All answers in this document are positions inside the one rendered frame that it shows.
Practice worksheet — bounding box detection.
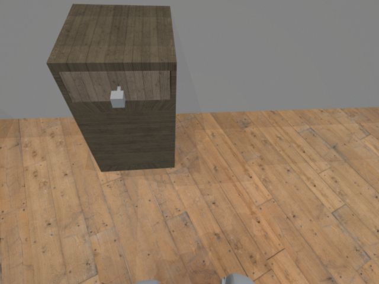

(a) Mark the handle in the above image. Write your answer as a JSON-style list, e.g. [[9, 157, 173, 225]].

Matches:
[[110, 86, 126, 108]]

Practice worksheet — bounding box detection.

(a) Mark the drawer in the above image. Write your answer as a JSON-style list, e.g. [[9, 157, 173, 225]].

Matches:
[[59, 70, 170, 102]]

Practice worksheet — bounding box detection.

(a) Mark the cabinet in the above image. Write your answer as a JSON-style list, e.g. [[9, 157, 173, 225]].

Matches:
[[47, 4, 177, 172]]

